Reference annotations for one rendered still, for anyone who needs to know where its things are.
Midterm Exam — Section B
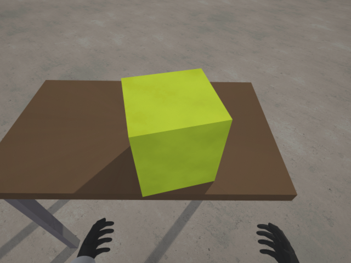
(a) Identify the robot right hand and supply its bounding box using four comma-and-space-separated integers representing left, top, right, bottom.
256, 223, 299, 263

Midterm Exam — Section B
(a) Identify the carton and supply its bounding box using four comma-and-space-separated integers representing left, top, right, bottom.
121, 68, 233, 197

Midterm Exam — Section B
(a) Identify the table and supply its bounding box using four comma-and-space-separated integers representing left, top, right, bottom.
0, 80, 297, 248

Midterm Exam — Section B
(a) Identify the robot left hand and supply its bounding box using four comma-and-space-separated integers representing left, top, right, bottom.
77, 218, 114, 259

